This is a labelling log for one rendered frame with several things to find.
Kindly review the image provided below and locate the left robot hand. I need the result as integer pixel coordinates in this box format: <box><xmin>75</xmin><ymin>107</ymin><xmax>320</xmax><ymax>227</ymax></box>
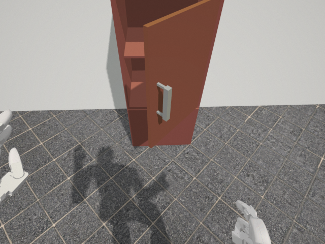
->
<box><xmin>0</xmin><ymin>109</ymin><xmax>28</xmax><ymax>204</ymax></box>

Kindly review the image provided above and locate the handle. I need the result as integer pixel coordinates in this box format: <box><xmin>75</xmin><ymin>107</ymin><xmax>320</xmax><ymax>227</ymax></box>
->
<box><xmin>156</xmin><ymin>82</ymin><xmax>172</xmax><ymax>121</ymax></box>

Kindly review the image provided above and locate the cupboard door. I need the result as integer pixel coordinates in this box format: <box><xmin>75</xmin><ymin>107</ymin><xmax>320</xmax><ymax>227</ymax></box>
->
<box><xmin>143</xmin><ymin>0</ymin><xmax>221</xmax><ymax>148</ymax></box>

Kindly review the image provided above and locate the right robot hand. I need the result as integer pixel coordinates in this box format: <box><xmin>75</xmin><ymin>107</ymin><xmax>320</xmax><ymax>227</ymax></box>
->
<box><xmin>232</xmin><ymin>200</ymin><xmax>271</xmax><ymax>244</ymax></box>

